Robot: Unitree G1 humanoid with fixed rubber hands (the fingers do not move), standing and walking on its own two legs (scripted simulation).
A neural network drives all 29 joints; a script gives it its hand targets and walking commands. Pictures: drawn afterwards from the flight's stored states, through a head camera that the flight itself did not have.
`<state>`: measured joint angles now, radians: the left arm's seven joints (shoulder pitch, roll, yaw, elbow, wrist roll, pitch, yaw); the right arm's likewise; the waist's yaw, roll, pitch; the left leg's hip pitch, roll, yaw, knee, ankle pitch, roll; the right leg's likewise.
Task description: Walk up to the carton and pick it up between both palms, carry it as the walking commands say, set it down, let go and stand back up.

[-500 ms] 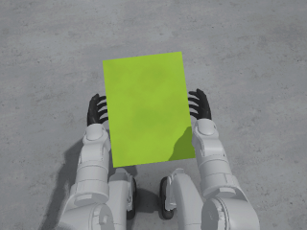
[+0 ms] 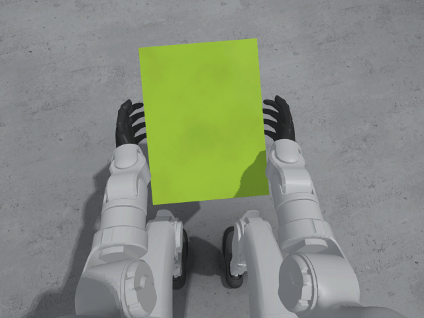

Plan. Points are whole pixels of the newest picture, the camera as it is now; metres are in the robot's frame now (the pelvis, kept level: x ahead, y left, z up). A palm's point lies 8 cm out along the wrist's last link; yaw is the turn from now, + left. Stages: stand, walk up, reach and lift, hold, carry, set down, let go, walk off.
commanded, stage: set down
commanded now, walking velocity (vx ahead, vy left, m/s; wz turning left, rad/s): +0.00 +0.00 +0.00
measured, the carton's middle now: (205, 128) +0.47 +0.02 -0.18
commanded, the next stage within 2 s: none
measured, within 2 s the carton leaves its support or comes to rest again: neither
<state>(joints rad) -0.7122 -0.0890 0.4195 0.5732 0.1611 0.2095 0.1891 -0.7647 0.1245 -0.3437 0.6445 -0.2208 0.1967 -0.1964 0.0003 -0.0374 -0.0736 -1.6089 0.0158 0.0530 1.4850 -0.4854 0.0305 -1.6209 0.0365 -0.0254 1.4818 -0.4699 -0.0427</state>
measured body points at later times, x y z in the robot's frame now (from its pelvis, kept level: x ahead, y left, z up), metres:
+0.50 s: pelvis -0.02 +0.00 -0.06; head +0.27 +0.02 +0.29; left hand +0.44 +0.17 -0.18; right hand +0.46 -0.12 -0.17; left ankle +0.08 +0.11 -0.55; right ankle +0.09 -0.10 -0.55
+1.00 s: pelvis -0.02 +0.00 -0.12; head +0.30 +0.02 +0.19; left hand +0.47 +0.17 -0.26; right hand +0.49 -0.12 -0.25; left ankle +0.08 +0.11 -0.55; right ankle +0.09 -0.10 -0.55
